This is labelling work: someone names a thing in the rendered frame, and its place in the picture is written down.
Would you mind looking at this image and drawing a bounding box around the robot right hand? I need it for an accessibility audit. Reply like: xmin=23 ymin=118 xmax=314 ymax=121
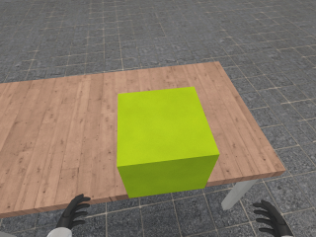
xmin=253 ymin=199 xmax=294 ymax=237

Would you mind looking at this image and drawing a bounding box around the left robot forearm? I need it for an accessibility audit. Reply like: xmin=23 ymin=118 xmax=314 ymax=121
xmin=46 ymin=227 xmax=72 ymax=237

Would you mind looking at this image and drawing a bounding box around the carton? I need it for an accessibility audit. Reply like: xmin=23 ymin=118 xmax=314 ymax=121
xmin=117 ymin=86 xmax=220 ymax=198

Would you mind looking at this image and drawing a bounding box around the robot left hand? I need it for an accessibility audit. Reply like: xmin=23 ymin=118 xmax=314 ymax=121
xmin=55 ymin=194 xmax=91 ymax=230

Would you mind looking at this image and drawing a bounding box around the table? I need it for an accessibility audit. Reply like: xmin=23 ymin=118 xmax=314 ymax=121
xmin=0 ymin=61 xmax=286 ymax=237

